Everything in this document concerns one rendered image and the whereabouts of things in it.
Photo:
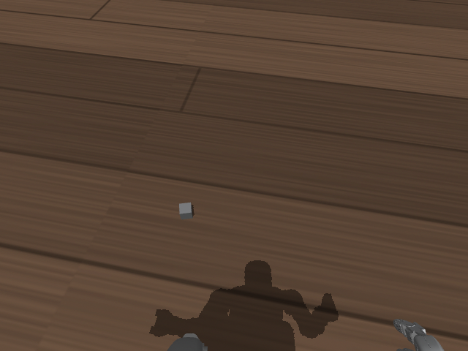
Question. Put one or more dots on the cube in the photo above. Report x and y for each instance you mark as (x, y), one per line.
(185, 210)

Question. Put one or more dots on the right robot hand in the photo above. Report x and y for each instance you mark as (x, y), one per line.
(416, 334)

